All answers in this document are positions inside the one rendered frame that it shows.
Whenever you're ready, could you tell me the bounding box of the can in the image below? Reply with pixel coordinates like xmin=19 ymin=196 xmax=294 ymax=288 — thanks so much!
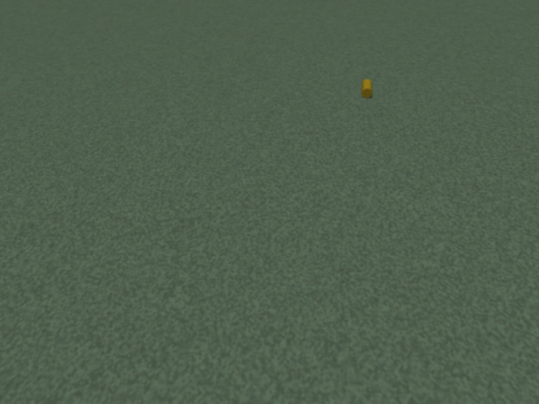
xmin=361 ymin=79 xmax=372 ymax=98

